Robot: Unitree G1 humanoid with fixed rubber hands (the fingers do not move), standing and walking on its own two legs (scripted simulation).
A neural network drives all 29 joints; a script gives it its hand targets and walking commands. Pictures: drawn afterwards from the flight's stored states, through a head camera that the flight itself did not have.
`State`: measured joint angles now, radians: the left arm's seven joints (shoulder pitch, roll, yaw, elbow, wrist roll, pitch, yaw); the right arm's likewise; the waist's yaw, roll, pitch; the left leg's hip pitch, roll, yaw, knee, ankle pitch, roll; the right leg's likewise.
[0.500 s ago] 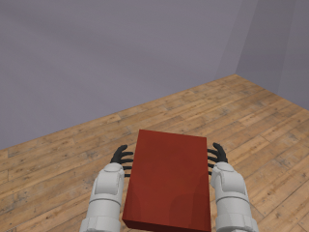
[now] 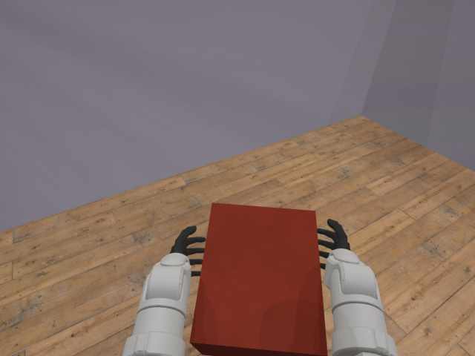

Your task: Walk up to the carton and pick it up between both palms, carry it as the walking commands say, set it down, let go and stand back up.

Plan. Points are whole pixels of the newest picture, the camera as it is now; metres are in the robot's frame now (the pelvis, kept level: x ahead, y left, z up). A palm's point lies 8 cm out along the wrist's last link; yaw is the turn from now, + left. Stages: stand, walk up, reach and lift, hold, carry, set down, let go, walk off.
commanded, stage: hold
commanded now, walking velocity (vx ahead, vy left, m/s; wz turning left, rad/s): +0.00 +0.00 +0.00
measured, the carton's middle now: (257, 284) +0.30 -0.01 -0.03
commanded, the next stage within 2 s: carry in 0.82 s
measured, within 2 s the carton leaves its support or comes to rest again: neither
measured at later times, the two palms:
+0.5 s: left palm (179, 263) +0.30 +0.13 +0.04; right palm (339, 259) +0.31 -0.15 +0.05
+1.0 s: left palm (181, 255) +0.30 +0.12 +0.06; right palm (342, 252) +0.31 -0.16 +0.07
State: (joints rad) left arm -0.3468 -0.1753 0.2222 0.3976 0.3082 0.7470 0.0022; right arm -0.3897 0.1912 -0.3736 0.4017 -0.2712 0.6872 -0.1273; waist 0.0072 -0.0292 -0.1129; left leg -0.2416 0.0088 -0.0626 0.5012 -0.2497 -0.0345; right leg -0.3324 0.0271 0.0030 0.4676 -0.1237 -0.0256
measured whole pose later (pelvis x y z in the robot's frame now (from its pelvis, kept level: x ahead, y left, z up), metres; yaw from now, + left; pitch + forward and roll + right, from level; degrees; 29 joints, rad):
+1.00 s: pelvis +0.00 -0.01 -0.01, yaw +0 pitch -2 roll +1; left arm -0.33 -0.17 0.14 0.22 0.30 0.86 0.07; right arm -0.39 0.19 -0.30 0.29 -0.27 0.76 -0.13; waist 0.01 -0.03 -0.11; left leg -0.27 0.01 -0.06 0.63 -0.32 -0.05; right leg -0.38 0.03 0.00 0.63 -0.21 -0.03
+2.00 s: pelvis -0.02 -0.18 -0.02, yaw -1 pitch +3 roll +1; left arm -0.27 -0.16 0.01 -0.23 0.14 1.33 0.23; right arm -0.31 0.16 -0.14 -0.23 -0.16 1.27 -0.24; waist 0.01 0.02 -0.12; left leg -0.40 0.11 0.07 0.99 -0.50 -0.08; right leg -0.45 0.04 -0.14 0.66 -0.27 -0.13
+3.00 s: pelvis -0.12 -0.52 -0.02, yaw -1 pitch +1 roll +2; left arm -0.23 -0.15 0.00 -0.27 0.12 1.33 0.22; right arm -0.27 0.15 -0.10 -0.31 -0.14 1.26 -0.25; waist 0.01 0.02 -0.07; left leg -0.40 0.17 0.07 0.99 -0.52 -0.10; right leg -0.46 0.00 -0.09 0.74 -0.31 -0.08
